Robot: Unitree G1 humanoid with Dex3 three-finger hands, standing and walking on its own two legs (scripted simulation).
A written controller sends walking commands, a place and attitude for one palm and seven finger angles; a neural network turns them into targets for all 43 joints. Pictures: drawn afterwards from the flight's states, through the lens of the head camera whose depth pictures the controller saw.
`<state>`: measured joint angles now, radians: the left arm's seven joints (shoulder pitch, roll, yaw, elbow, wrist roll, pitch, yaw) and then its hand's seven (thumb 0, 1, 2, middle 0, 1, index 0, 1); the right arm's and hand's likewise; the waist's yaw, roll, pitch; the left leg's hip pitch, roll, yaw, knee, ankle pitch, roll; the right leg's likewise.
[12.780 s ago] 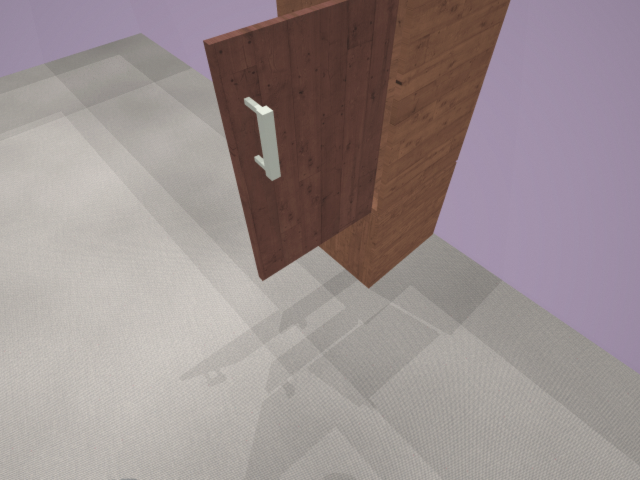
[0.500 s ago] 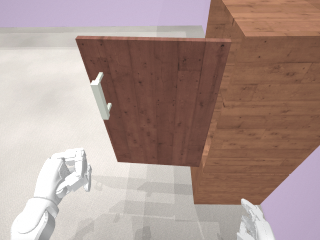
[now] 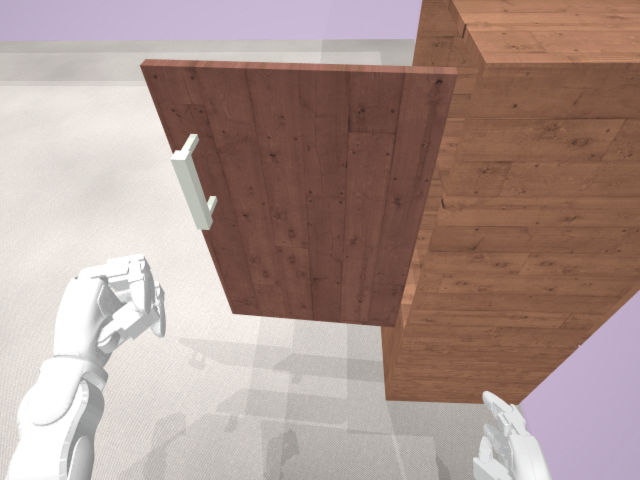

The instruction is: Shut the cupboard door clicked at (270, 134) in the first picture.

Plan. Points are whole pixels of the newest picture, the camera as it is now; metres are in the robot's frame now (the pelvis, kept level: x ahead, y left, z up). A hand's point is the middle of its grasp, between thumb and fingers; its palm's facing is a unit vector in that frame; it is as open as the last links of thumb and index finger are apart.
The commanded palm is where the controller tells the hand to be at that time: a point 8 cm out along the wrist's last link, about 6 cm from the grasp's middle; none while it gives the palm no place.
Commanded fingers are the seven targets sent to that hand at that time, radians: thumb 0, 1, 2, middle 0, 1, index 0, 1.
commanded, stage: bring the fist close to the handle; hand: left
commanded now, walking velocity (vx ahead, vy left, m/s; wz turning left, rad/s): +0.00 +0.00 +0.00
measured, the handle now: (198, 183) +0.48 +0.23 +0.11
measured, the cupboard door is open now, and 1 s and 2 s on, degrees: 86 86 79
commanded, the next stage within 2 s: push the door shut along its arc in 1.18 s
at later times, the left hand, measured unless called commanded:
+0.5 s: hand (182, 264) +0.34 +0.20 +0.10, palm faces -0.02 -1.00 -0.03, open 3.1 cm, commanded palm +0.32 +0.25 +0.11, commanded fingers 0.00 0.90 0.90 -1.30 -1.50 -1.30 -1.50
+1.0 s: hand (190, 230) +0.39 +0.21 +0.11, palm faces +0.01 -1.00 -0.02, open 3.1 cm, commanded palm +0.36 +0.26 +0.11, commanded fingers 0.00 0.90 0.90 -1.30 -1.50 -1.30 -1.50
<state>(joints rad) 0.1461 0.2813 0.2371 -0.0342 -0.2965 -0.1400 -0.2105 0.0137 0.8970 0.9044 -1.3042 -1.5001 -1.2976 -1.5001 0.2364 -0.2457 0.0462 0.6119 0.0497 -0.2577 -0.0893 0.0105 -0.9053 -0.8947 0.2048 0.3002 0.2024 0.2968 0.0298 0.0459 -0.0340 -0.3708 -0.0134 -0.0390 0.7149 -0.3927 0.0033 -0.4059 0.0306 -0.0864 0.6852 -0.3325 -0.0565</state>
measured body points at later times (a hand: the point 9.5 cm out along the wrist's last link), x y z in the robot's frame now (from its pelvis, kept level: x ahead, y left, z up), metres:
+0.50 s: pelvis +0.01 +0.02 +0.00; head +0.04 +0.01 +0.45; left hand +0.33 +0.26 +0.11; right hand +0.17 -0.22 -0.09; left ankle -0.01 +0.12 -0.72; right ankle +0.02 -0.08 -0.72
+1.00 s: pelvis +0.02 +0.02 +0.01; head +0.05 +0.02 +0.45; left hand +0.38 +0.26 +0.11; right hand +0.13 -0.23 -0.10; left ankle -0.01 +0.12 -0.72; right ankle +0.02 -0.08 -0.72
